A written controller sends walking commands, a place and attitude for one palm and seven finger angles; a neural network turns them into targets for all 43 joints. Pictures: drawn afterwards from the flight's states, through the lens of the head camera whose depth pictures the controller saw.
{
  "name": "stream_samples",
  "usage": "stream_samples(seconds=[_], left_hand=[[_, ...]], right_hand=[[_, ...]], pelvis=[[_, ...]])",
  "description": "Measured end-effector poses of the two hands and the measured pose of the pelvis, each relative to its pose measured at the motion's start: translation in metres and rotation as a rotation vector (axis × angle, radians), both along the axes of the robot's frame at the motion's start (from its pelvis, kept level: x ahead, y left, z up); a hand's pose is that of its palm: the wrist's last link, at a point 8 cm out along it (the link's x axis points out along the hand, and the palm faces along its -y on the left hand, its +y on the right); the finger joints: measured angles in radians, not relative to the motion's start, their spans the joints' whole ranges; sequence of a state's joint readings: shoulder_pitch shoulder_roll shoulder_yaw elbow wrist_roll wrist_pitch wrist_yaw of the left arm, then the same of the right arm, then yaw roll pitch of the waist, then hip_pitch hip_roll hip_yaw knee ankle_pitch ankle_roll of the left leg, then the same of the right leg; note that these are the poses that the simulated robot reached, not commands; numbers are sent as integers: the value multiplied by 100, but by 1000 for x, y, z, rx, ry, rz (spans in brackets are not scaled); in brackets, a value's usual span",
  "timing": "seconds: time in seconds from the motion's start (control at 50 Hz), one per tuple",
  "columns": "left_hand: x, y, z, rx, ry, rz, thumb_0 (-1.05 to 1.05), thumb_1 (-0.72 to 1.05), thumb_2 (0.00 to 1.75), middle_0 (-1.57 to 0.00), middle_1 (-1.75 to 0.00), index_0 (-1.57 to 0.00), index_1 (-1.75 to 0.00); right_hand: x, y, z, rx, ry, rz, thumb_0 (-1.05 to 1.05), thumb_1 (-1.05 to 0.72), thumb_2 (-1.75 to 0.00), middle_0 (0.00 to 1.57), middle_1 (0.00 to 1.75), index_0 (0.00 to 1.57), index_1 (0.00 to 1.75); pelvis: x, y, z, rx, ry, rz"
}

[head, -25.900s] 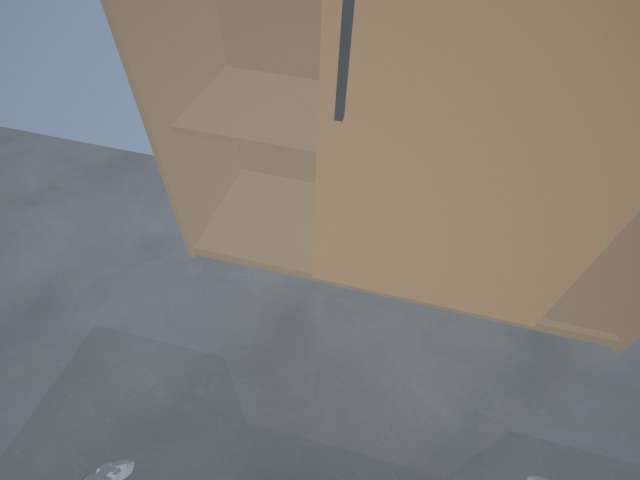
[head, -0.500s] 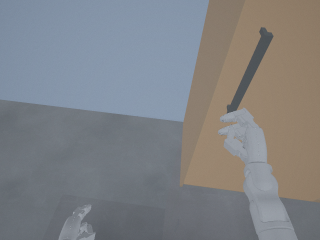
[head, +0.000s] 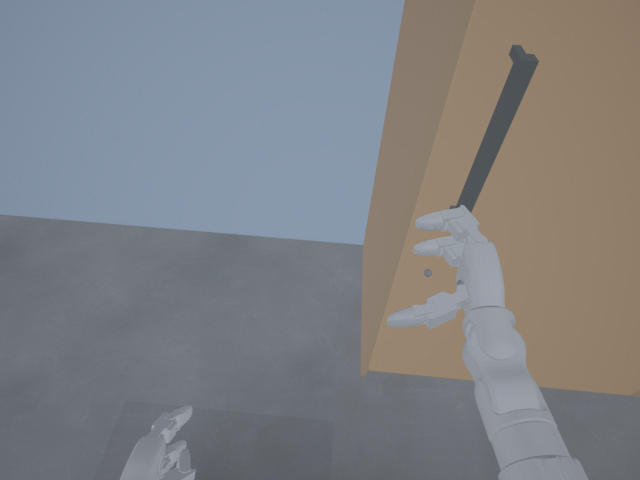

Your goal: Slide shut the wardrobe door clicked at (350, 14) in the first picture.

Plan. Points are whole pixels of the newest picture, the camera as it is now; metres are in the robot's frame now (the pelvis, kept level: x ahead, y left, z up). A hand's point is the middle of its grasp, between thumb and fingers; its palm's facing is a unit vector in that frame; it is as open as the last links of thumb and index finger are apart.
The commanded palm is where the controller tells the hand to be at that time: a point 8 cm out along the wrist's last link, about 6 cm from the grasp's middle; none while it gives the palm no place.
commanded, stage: loosen the grip on the handle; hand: right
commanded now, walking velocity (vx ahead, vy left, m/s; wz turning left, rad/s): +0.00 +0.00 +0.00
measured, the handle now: (481, 153) +0.54 -0.19 +0.14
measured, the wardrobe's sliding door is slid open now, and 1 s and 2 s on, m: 0.00 0.00 0.00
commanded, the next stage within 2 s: slip the hand off the handle in 0.12 s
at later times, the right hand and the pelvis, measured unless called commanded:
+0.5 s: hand (447, 273) +0.35 -0.13 +0.09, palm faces +0.02 +0.98 -0.18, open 14.7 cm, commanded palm +0.32 -0.18 +0.10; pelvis +0.02 +0.00 +0.00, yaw +0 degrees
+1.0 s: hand (477, 296) +0.33 -0.16 +0.09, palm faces -0.02 +0.98 -0.17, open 14.7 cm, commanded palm +0.29 -0.21 +0.10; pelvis +0.00 -0.01 -0.01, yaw +0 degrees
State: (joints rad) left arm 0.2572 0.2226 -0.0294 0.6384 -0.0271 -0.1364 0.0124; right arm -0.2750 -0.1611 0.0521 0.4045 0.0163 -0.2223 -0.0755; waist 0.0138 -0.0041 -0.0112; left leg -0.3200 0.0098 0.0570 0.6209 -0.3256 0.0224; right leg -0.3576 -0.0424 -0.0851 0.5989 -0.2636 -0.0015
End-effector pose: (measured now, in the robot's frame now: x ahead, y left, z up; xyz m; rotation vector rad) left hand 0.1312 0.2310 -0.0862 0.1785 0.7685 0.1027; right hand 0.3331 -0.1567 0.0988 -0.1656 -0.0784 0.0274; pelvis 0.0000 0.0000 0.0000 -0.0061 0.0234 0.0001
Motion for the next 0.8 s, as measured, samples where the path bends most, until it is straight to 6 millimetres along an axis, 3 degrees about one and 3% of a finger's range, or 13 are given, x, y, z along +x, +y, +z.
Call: stream_samples(seconds=[0.24, 0.34, 0.6, 0.8], left_hand=[[13, 4, -12, -13, 61, -3, 2, 91, 90, -20, -30, -20, -30], [22, 8, -11, 6, 63, -10, 2, 91, 90, -20, -29, -20, -30], [31, 11, -6, 12, 31, -3, 2, 91, 90, -20, -29, -20, -30], [21, 5, -7, 30, 25, -5, 2, 91, 90, -20, -29, -20, -30]], right_hand=[[-4, 4, 3, -1, -34, 8, -1, 54, -21, 28, 118, 27, 117], [3, 3, -8, -19, 6, 3, -1, 55, -20, 26, 116, 26, 116], [-11, -41, 5, -32, -41, -43, -1, 55, -20, 26, 115, 25, 115], [-18, -50, -5, -13, -22, -13, -1, 56, -20, 26, 115, 25, 115]], pelvis=[[22, 1, -1, -5, 38, 1], [22, 3, -3, -4, 44, -9], [22, 4, -4, 0, 38, -7], [7, 0, -7, 8, 36, -16]])
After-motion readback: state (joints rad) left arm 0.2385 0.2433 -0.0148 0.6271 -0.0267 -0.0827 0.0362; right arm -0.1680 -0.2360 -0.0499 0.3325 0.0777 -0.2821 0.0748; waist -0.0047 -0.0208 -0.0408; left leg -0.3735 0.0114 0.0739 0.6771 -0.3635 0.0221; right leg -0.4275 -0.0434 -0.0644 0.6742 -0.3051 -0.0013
